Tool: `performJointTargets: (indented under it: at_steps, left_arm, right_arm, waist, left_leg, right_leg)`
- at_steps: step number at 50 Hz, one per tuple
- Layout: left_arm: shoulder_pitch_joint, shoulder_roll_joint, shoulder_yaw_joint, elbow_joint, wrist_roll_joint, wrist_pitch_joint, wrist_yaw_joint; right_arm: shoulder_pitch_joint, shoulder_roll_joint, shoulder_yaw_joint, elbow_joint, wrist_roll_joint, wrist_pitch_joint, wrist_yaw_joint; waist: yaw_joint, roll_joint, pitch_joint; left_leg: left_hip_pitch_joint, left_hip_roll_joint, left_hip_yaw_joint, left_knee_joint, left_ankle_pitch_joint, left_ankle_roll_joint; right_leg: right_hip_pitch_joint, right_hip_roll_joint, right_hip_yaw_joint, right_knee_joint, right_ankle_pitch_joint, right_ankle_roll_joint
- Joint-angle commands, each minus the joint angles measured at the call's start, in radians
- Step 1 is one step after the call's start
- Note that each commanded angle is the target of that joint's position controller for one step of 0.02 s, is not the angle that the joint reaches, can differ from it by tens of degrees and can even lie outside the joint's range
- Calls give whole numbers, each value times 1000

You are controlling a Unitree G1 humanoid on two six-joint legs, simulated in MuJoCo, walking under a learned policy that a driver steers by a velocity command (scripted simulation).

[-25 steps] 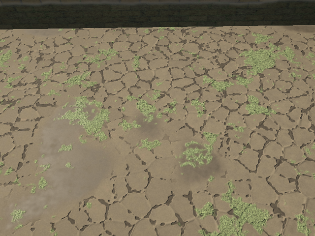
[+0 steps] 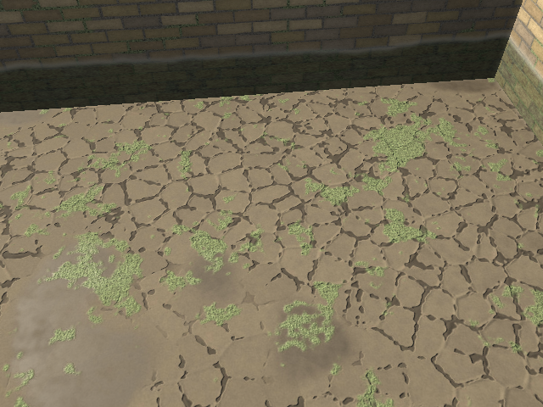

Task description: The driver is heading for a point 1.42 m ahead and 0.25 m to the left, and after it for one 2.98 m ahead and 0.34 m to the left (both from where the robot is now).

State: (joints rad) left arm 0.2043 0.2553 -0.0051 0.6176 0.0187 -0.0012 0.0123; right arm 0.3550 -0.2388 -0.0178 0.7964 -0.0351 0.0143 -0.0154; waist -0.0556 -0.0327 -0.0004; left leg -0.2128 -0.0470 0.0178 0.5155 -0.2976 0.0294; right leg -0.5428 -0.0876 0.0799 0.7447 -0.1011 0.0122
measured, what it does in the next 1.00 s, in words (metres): steps on the spot: right foot, then left foot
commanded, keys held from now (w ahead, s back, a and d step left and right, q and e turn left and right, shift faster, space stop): w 1.00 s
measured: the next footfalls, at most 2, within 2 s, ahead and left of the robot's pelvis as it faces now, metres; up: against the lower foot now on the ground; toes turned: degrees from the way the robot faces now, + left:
right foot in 0.04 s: +0.14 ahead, -0.15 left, +0.00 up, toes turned +4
left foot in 0.30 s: +0.13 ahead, +0.10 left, +0.00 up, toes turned -8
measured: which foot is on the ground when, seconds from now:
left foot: down 0.00-0.06, up 0.08-0.28, down 0.30-1.00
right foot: up 0.00-0.02, down 0.04-1.00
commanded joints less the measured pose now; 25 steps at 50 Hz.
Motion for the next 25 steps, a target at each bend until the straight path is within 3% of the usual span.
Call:
performJointTargets:
  at_steps: [1,2,3,4,5,6,7,8,10,11,12,14,15,16,17,18,19,20,21,22,23,24,25]
  left_arm:
    - [117,47,8,-52,50,-2,-16]
    - [185,48,6,-42,54,6,-12]
    - [182,107,18,-60,56,8,-8]
    - [163,132,18,-74,55,14,-14]
    - [139,135,16,-86,44,21,-22]
    - [109,105,5,-100,34,15,-24]
    - [71,86,-3,-110,30,7,-25]
    - [26,87,-5,-117,26,1,-27]
    - [-64,58,-22,-135,27,2,-19]
    - [-70,48,-28,-127,28,14,-13]
    - [-58,47,-31,-119,31,28,-4]
    - [-90,70,-31,-115,6,42,1]
    - [-118,48,-46,-130,15,35,-5]
    - [-113,44,-50,-126,24,32,-15]
    - [-70,50,-53,-136,26,35,-26]
    - [-94,62,-54,-156,42,32,-32]
    - [-101,56,-59,-166,51,30,-36]
    - [-86,47,-64,-167,57,39,-29]
    - [-82,43,-69,-182,77,31,-33]
    - [-73,47,-73,-180,86,26,-36]
    - [-71,67,-70,-182,73,20,-39]
    - [-78,70,-73,-187,72,17,-40]
    - [-138,66,-82,-224,70,14,-47]
  right_arm:
    - [-66,-128,-17,-71,-5,13,-2]
    - [-75,-90,2,-78,-11,18,0]
    - [-38,-78,6,-93,-17,15,-4]
    - [19,-51,17,-110,-17,9,-4]
    - [-2,-79,20,-146,6,10,-7]
    - [-71,-137,2,-171,24,8,-13]
    - [-81,-145,-3,-171,23,12,-16]
    - [-62,-126,5,-173,11,21,-19]
    - [-77,-68,36,-200,-12,28,-16]
    - [-108,-29,59,-211,-14,30,-6]
    - [-134,-15,73,-217,-20,28,9]
    - [-99,-35,75,-211,-26,24,22]
    - [-128,-41,82,-230,-54,35,23]
    - [-137,-64,84,-246,-58,40,29]
    - [-182,-117,76,-259,-45,39,35]
    - [-248,-105,83,-290,-35,31,41]
    - [-282,-95,91,-302,-34,27,44]
    - [-279,-117,87,-303,-23,28,39]
    - [-343,-99,101,-342,-24,29,49]
    - [-328,-88,106,-344,-32,30,47]
    - [-304,-100,105,-349,-22,31,48]
    - [-289,-103,106,-346,-28,32,45]
    - [-289,-96,113,-364,-48,25,52]
  waist:
    - [87,157,-38]
    - [113,131,-54]
    - [89,-8,-63]
    - [62,-214,-94]
    - [72,-368,-99]
    - [80,-284,-50]
    - [57,-189,-44]
    - [28,-147,-44]
    - [-6,-92,-69]
    - [-1,-93,-95]
    - [23,-86,-120]
    - [-1,-67,-129]
    - [5,-40,-104]
    - [26,12,-82]
    - [75,152,-39]
    - [73,191,-3]
    - [84,195,6]
    - [87,214,11]
    - [108,167,44]
    - [99,116,-12]
    - [89,75,-39]
    - [79,43,-81]
    - [53,38,-73]
  left_leg:
    - [-129,172,-129,-50,393,152]
    - [-129,156,-141,5,319,110]
    - [-164,73,-119,151,188,45]
    - [-273,-18,-77,359,-73,-25]
    - [-353,-39,-80,517,-303,-62]
    - [-409,-38,-135,664,-330,-81]
    - [-400,-30,-160,746,-307,-91]
    - [-384,-11,-170,732,-288,-93]
    - [-287,59,-171,488,-246,-81]
    - [-211,89,-148,296,-240,-63]
    - [-128,92,-130,169,-156,-42]
    - [43,69,-82,-32,93,-6]
    - [93,63,-80,-18,123,-11]
    - [53,69,-109,-42,85,2]
    - [-83,79,-178,-85,-103,32]
    - [-137,85,-203,-136,-163,42]
    - [-149,88,-214,-158,-144,37]
    - [-105,77,-215,-161,-73,48]
    - [-85,76,-223,-137,130,58]
    - [-21,73,-215,-107,227,63]
    - [32,72,-200,-79,366,63]
    - [73,70,-194,-61,417,57]
    - [78,76,-182,-36,508,48]
  right_leg:
    - [291,93,-115,-64,-13,-17]
    - [378,81,-91,-130,43,-40]
    - [444,13,-8,-165,335,-86]
    - [489,-101,187,-235,343,-197]
    - [419,-190,388,-386,91,-276]
    - [358,-198,424,-417,3,-290]
    - [307,-183,364,-409,15,-276]
    - [271,-173,308,-400,45,-261]
    - [238,-122,197,-384,58,-202]
    - [255,-84,151,-391,-3,-164]
    - [274,-80,162,-405,-59,-155]
    - [245,-68,173,-418,-218,-132]
    - [200,-34,143,-408,-218,-108]
    - [210,6,117,-394,-272,-102]
    - [268,62,41,-371,-313,-70]
    - [308,72,11,-317,-268,-53]
    - [328,75,-3,-302,-232,-50]
    - [314,81,-16,-291,-207,-52]
    - [285,78,-19,-277,-120,-48]
    - [296,67,-12,-283,-67,-47]
    - [288,60,0,-282,54,-43]
    - [306,56,1,-277,112,-39]
    - [292,51,12,-267,213,-30]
